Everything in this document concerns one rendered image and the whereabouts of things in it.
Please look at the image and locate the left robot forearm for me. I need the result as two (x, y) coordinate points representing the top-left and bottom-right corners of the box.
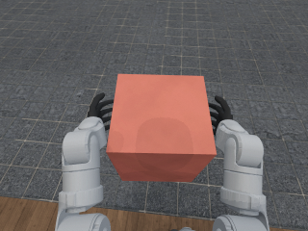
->
(55, 116), (107, 231)

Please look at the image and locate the robot left upper arm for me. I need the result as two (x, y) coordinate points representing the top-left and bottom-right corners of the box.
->
(57, 213), (111, 231)

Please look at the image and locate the right robot forearm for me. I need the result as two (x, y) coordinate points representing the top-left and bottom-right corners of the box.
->
(215, 119), (270, 231)

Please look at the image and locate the carton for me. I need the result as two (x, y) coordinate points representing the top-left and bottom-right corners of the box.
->
(106, 73), (217, 182)

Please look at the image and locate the right robot hand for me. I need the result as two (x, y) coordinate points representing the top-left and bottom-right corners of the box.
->
(208, 95), (233, 135)

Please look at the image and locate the left robot hand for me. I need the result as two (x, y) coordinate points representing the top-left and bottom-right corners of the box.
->
(88, 92), (114, 131)

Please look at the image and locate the robot right upper arm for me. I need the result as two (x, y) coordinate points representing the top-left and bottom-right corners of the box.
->
(212, 215), (267, 231)

